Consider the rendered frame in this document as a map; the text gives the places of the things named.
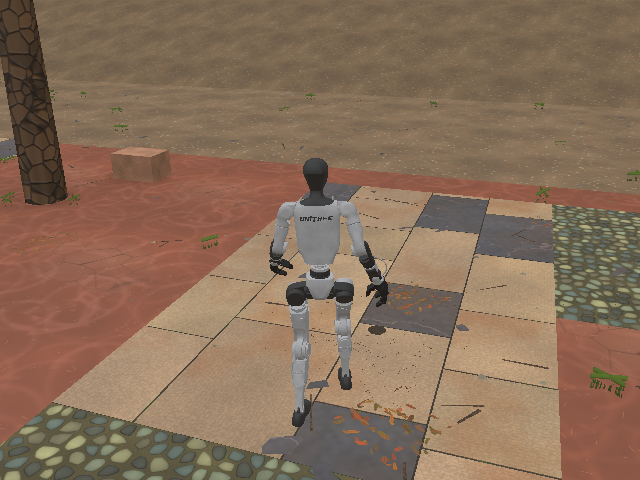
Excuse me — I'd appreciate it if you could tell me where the robot left forearm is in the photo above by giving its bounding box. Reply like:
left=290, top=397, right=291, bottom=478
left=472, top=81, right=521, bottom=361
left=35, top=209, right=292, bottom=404
left=269, top=239, right=283, bottom=266

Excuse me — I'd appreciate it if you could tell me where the robot right shin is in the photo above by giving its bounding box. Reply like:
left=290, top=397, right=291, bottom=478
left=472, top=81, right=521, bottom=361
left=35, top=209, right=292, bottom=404
left=337, top=319, right=352, bottom=377

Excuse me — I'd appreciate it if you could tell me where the right robot upper arm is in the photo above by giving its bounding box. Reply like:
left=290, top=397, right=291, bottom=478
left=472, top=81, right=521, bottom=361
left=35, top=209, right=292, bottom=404
left=337, top=201, right=367, bottom=257

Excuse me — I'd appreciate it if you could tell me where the right robot thigh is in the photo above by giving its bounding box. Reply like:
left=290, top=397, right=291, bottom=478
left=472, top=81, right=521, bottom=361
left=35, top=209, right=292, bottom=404
left=334, top=277, right=354, bottom=337

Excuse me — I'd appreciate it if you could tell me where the right robot hand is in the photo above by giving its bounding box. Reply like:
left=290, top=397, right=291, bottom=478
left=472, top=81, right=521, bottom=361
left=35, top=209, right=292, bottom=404
left=366, top=276, right=389, bottom=307

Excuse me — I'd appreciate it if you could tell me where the robot right forearm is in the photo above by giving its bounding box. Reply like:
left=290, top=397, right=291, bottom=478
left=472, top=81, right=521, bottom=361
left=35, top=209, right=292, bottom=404
left=359, top=241, right=384, bottom=285

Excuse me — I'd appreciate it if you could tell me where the left robot upper arm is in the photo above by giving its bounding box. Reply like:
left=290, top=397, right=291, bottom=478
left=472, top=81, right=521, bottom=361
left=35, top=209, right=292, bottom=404
left=272, top=201, right=297, bottom=254

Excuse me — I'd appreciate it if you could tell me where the left robot hand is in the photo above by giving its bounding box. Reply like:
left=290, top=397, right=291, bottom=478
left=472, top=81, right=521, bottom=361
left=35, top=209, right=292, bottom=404
left=270, top=259, right=293, bottom=276

